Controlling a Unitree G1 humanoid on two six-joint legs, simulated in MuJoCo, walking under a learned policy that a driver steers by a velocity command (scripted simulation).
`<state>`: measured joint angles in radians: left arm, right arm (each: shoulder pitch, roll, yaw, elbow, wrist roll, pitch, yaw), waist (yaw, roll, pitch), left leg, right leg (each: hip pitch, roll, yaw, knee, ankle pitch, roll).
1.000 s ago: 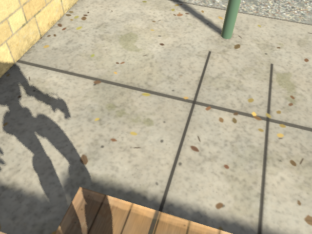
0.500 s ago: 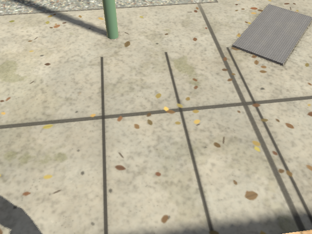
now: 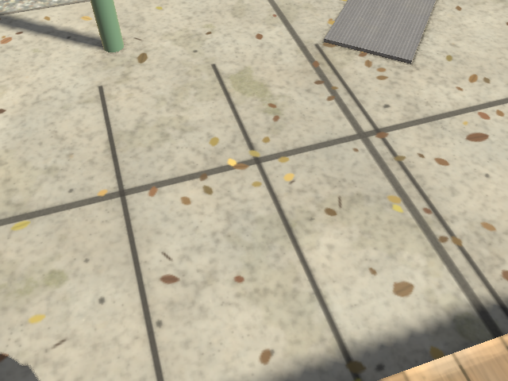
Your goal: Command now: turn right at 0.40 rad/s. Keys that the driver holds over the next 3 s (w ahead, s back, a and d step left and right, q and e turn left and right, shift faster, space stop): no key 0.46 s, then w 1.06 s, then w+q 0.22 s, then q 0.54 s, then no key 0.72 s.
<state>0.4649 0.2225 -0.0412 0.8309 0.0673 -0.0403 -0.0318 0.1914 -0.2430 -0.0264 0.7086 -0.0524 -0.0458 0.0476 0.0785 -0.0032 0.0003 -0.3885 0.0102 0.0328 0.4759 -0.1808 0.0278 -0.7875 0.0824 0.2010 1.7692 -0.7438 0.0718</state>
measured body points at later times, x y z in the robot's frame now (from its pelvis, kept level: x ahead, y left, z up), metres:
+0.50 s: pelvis -0.01 +0.00 +0.01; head +0.00 +0.01 +0.46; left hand +0.18 +0.17 -0.08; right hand +0.06 -0.26 -0.10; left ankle +0.06 +0.11 -0.73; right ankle -0.07 -0.11 -0.59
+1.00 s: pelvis +0.11 +0.04 +0.00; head +0.11 +0.08 +0.45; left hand +0.27 +0.24 -0.14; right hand -0.03 -0.17 -0.12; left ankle +0.12 +0.09 -0.73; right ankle +0.15 -0.10 -0.56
